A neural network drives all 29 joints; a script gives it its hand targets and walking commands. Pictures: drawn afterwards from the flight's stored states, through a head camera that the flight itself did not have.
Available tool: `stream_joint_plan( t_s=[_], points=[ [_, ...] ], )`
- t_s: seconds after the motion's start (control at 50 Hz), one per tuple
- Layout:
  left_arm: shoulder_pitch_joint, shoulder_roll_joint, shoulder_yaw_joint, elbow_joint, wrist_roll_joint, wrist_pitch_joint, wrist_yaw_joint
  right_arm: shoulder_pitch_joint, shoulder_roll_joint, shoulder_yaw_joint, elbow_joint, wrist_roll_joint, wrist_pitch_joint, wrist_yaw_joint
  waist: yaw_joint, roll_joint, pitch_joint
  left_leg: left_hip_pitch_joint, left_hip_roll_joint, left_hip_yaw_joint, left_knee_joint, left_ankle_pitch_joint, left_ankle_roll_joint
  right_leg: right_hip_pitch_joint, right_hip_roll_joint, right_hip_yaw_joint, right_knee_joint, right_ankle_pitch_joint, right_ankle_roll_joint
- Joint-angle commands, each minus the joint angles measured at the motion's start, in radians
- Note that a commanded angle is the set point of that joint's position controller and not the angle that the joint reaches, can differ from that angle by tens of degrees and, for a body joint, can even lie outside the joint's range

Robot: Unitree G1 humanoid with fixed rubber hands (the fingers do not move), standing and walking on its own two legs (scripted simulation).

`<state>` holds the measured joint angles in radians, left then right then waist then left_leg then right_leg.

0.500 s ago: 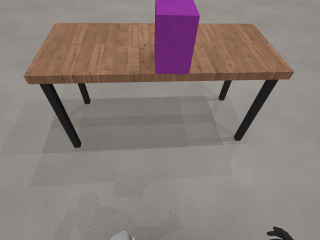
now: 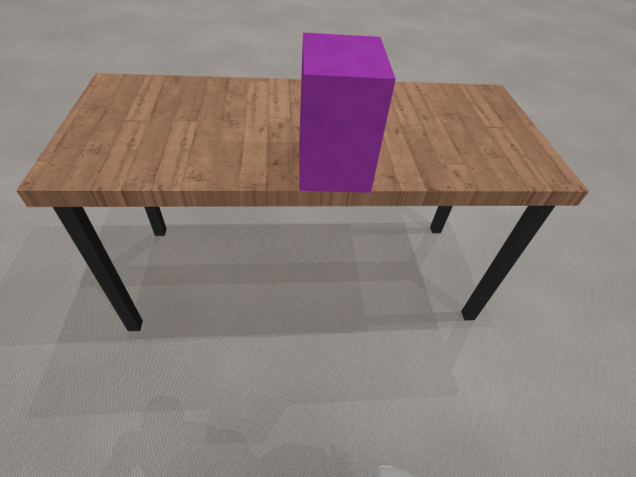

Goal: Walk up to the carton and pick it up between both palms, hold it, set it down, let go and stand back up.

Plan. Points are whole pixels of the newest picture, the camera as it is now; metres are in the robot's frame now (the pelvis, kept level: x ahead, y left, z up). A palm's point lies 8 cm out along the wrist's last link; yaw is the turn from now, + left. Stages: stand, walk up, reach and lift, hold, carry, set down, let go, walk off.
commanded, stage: walk up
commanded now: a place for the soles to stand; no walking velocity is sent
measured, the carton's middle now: (338, 116) +0.82 -0.04 +0.03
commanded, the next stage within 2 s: none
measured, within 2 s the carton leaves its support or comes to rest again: neither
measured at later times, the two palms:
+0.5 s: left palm (118, 454) +0.18 +0.26 -0.10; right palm (577, 433) +0.21 -0.36 -0.09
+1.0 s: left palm (177, 373) +0.29 +0.21 -0.10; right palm (583, 385) +0.28 -0.41 -0.09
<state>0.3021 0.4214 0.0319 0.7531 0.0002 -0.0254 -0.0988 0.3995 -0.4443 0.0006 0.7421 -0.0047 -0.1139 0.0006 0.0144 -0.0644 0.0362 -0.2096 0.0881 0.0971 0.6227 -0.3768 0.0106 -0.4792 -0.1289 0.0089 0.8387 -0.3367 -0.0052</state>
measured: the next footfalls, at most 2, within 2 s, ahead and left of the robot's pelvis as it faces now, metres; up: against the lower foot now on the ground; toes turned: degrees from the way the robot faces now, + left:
right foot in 0.06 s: +0.14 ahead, -0.17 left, +0.00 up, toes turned -5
left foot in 0.50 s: +0.22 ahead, +0.06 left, +0.00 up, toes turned +6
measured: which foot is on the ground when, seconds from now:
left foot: down 0.00-0.08, up 0.10-0.48, down 0.50-1.00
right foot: up 0.00-0.04, down 0.06-0.54, up 0.56-0.96, down 0.98-1.00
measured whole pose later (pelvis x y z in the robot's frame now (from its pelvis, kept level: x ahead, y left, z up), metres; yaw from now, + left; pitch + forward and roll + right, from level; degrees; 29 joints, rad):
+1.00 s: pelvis +0.22 -0.10 -0.01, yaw +0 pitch -1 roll +2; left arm 0.31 0.42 0.03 0.75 0.00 -0.04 -0.06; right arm 0.38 -0.43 0.00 0.74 0.00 -0.09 0.01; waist 0.02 -0.04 0.06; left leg -0.25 0.07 0.08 0.70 -0.42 0.01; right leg -0.44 -0.08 -0.03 0.70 -0.24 -0.01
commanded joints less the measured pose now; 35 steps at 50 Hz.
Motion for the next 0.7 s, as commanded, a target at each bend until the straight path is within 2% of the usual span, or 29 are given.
stream_joint_plan(
  t_s=[0.0, 0.02, 0.04, 0.06, 0.08, 0.1, 0.12, 0.14, 0.18, 0.2, 0.22, 0.24, 0.26, 0.28, 0.34, 0.36, 0.4, 0.42, 0.44, 0.46, 0.48, 0.5, 0.52, 0.54, 0.56, 0.58, 0.62, 0.66, 0.68],
  points=[
    [0.006, 0.211, 0.093, -0.01, 0.015, -0.031, 0.016, -0.124, -0.325, -0.152, -0.063, -0.005, -0.005, -0.002, 0.009, 0.241, -0.014, -0.044, 0.211, -0.103, -0.161, 0.086, 0.171, 0.119, 0.024, -0.092, -0.199, 0.139, -0.008],
    [0.071, 0.225, 0.102, 0.017, 0.012, -0.04, 0.026, -0.091, -0.292, -0.143, -0.052, -0.003, 0.004, -0.003, 0.036, 0.165, -0.092, -0.031, 0.165, -0.073, -0.012, 0.181, 0.14, 0.232, 0.069, -0.115, -0.278, 0.147, -0.013],
    [0.191, 0.247, 0.121, 0.055, 0.017, -0.053, 0.042, -0.053, -0.214, -0.116, -0.046, -0.006, 0.013, -0.009, 0.098, -0.065, -0.175, -0.085, 0.123, -0.035, 0.281, 0.267, 0.122, 0.398, 0.09, -0.079, -0.345, 0.115, -0.011],
    [0.219, 0.336, 0.145, 0.032, 0.034, -0.059, 0.062, -0.014, -0.153, -0.093, -0.065, -0.003, 0.016, -0.009, 0.101, -0.27, -0.169, -0.246, 0.04, -0.013, 0.509, 0.19, 0.083, 0.45, -0.039, 0.177, -0.431, -0.037, -0.025],
    [0.169, 0.355, 0.141, -0.003, 0.032, -0.065, 0.073, -0.027, -0.122, -0.076, -0.091, -0.004, 0.02, -0.003, 0.065, -0.26, -0.125, -0.458, -0.064, -0.017, 0.593, -0.146, 0.04, 0.491, -0.169, 0.465, -0.516, -0.111, -0.085],
    [0.15, 0.372, 0.144, 0.001, 0.018, -0.059, 0.069, -0.037, -0.209, -0.103, -0.067, 0.002, 0.031, -0.013, 0.076, -0.2, -0.073, -0.567, -0.084, -0.091, 0.624, -0.138, 0.029, 0.482, -0.257, 0.633, -0.63, -0.209, -0.109],
    [0.124, 0.365, 0.143, -0.02, 0.007, -0.061, 0.072, -0.083, -0.254, -0.102, -0.059, -0.005, 0.032, -0.011, 0.056, -0.112, 0.008, -0.583, -0.029, -0.078, 0.656, -0.094, 0.035, 0.44, -0.275, 0.633, -0.609, -0.092, -0.157],
    [0.096, 0.338, 0.133, -0.019, 0.001, -0.064, 0.074, -0.08, -0.24, -0.102, -0.039, 0.003, 0.033, -0.006, 0.045, -0.024, -0.022, -0.539, 0.008, -0.125, 0.613, -0.043, 0.039, 0.408, -0.245, 0.505, -0.559, 0.039, -0.145],
    [0.061, 0.27, 0.111, -0.021, 0.0, -0.075, 0.084, -0.038, -0.201, -0.106, -0.017, 0.021, 0.037, 0.008, 0.013, -0.07, -0.003, -0.461, 0.034, -0.106, 0.527, 0.062, 0.031, 0.34, -0.126, 0.265, -0.516, 0.23, -0.088],
    [0.078, 0.265, 0.102, -0.01, 0.003, -0.079, 0.083, -0.034, -0.186, -0.102, -0.027, 0.024, 0.038, 0.01, 0.019, -0.12, -0.028, -0.426, 0.028, -0.108, 0.482, 0.065, 0.028, 0.356, -0.1, 0.202, -0.473, 0.32, -0.07],
    [0.129, 0.255, 0.105, -0.007, 0.0, -0.083, 0.084, -0.043, -0.172, -0.097, -0.019, 0.023, 0.043, 0.013, 0.039, -0.165, -0.039, -0.425, 0.018, -0.097, 0.472, 0.093, 0.028, 0.377, -0.095, 0.194, -0.483, 0.357, -0.065],
    [0.114, 0.249, 0.094, -0.009, -0.003, -0.076, 0.081, -0.075, -0.193, -0.099, -0.026, 0.015, 0.042, 0.013, 0.04, -0.142, -0.019, -0.431, 0.022, -0.066, 0.457, 0.072, 0.01, 0.358, -0.092, 0.2, -0.494, 0.315, -0.14],
    [0.118, 0.266, 0.105, -0.014, -0.007, -0.074, 0.08, -0.078, -0.193, -0.093, -0.023, 0.009, 0.042, 0.013, 0.047, -0.167, -0.034, -0.454, 0.021, -0.065, 0.44, 0.067, 0.01, 0.39, -0.109, 0.21, -0.514, 0.242, -0.156],
    [0.132, 0.244, 0.104, -0.014, -0.005, -0.074, 0.082, -0.108, -0.187, -0.096, -0.037, 0.004, 0.039, 0.012, 0.061, -0.124, -0.013, -0.481, 0.023, -0.053, 0.404, 0.069, 0.005, 0.398, -0.113, 0.21, -0.514, 0.272, -0.173],
    [0.112, 0.27, 0.107, -0.023, -0.002, -0.069, 0.079, -0.159, -0.199, -0.092, -0.04, -0.002, 0.034, 0.017, 0.068, -0.103, 0.004, -0.505, 0.033, -0.077, 0.304, 0.007, -0.007, 0.444, -0.155, 0.227, -0.49, 0.287, -0.226],
    [0.099, 0.281, 0.108, -0.034, -0.004, -0.068, 0.08, -0.176, -0.185, -0.089, -0.058, -0.004, 0.026, 0.016, 0.062, -0.049, 0.003, -0.505, 0.037, -0.07, 0.244, -0.003, -0.003, 0.446, -0.168, 0.233, -0.476, 0.331, -0.259],
    [0.095, 0.292, 0.108, -0.04, 0.001, -0.059, 0.073, -0.187, -0.204, -0.102, -0.051, -0.012, 0.016, 0.011, 0.073, -0.05, -0.046, -0.423, 0.019, -0.06, 0.167, -0.027, 0.007, 0.433, -0.165, 0.222, -0.428, 0.333, -0.265],
    [0.068, 0.297, 0.113, -0.045, 0.01, -0.058, 0.071, -0.181, -0.176, -0.092, -0.052, -0.003, 0.009, 0.014, 0.063, -0.117, -0.044, -0.394, 0.018, -0.05, 0.108, -0.076, 0.006, 0.43, -0.181, 0.197, -0.393, 0.37, -0.262],
    [0.052, 0.294, 0.106, -0.062, 0.003, -0.057, 0.07, -0.112, -0.177, -0.103, -0.033, -0.011, -0.002, 0.011, 0.035, -0.07, -0.101, -0.268, 0.0, -0.029, 0.062, 0.031, 0.015, 0.375, -0.171, 0.169, -0.338, 0.378, -0.252],
    [0.005, 0.261, 0.097, -0.058, 0.005, -0.054, 0.068, -0.061, -0.163, -0.096, -0.023, -0.012, -0.01, 0.01, -0.01, -0.045, -0.091, -0.186, -0.037, -0.018, -0.049, 0.062, 0.022, 0.309, -0.113, 0.103, -0.264, 0.406, -0.228],
    [-0.047, 0.226, 0.081, -0.086, 0.003, -0.045, 0.065, 0.084, -0.18, -0.108, 0.026, -0.012, -0.02, 0.002, -0.084, 0.003, -0.184, 0.099, -0.061, -0.046, -0.178, 0.132, 0.031, 0.17, -0.07, 0.047, -0.107, 0.37, -0.178],
    [-0.016, 0.148, 0.052, -0.092, 0.001, -0.044, 0.061, 0.165, -0.293, -0.144, 0.068, -0.029, -0.027, -0.013, -0.125, 0.29, -0.231, 0.302, 0.039, -0.215, -0.224, 0.081, 0.07, -0.011, 0.007, -0.006, 0.195, 0.233, -0.097],
    [0.021, 0.082, 0.027, -0.101, -0.003, -0.038, 0.054, 0.152, -0.364, -0.16, 0.024, -0.033, -0.025, -0.026, -0.105, 0.383, -0.223, 0.425, 0.306, -0.633, -0.266, 0.003, 0.154, -0.31, 0.14, -0.039, 0.345, -0.204, -0.019],
    [-0.046, 0.23, 0.071, -0.092, 0.009, -0.019, 0.066, 0.142, -0.393, -0.172, 0.017, 0.004, -0.018, -0.03, -0.142, 0.237, -0.182, 0.361, 0.38, -0.782, -0.358, -0.206, 0.224, -0.396, 0.137, 0.003, 0.369, -0.196, -0.036],
    [-0.097, 0.271, 0.076, -0.075, 0.022, -0.013, 0.068, 0.093, -0.385, -0.169, 0.014, 0.017, -0.012, -0.027, -0.117, 0.166, -0.031, 0.188, 0.414, -0.784, -0.399, -0.306, 0.273, -0.388, 0.066, 0.06, 0.366, -0.174, -0.031],
    [-0.077, 0.276, 0.082, -0.068, 0.019, -0.012, 0.064, 0.046, -0.342, -0.153, 0.0, 0.014, -0.009, -0.024, -0.083, 0.121, 0.037, 0.115, 0.341, -0.641, -0.396, -0.267, 0.228, -0.359, 0.053, 0.079, 0.342, -0.093, -0.023],
    [0.007, 0.227, 0.083, -0.045, 0.013, -0.013, 0.05, -0.023, -0.269, -0.127, -0.027, 0.0, -0.014, -0.021, -0.043, 0.172, 0.078, 0.028, 0.24, -0.439, -0.386, -0.096, 0.162, -0.268, 0.039, 0.055, 0.25, 0.006, -0.009],
    [0.028, 0.221, 0.09, -0.017, 0.02, -0.008, 0.038, -0.027, -0.275, -0.133, -0.023, 0.004, -0.015, -0.009, -0.042, 0.195, 0.073, 0.001, 0.192, -0.31, -0.378, -0.074, 0.168, -0.165, 0.045, 0.011, 0.198, 0.04, 0.015],
    [0.026, 0.225, 0.085, -0.02, 0.025, -0.002, 0.036, -0.027, -0.269, -0.141, -0.016, 0.003, -0.015, -0.009, -0.053, 0.234, 0.021, 0.056, 0.187, -0.29, -0.36, -0.056, 0.177, -0.156, 0.047, 0.024, 0.157, 0.043, 0.02]
  ],
)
